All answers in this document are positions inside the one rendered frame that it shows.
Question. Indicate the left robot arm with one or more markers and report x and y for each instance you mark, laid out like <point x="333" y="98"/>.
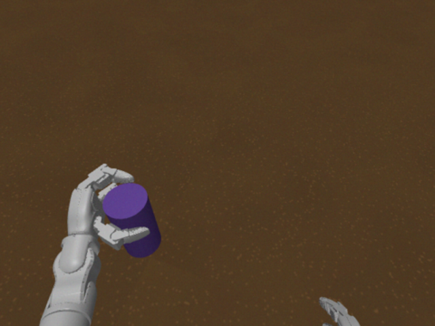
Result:
<point x="74" y="295"/>

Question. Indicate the right robot hand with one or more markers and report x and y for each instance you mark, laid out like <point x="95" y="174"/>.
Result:
<point x="337" y="312"/>

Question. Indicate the can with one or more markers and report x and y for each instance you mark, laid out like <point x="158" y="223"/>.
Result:
<point x="128" y="206"/>

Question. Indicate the left robot hand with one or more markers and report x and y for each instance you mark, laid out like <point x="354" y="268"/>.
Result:
<point x="86" y="214"/>

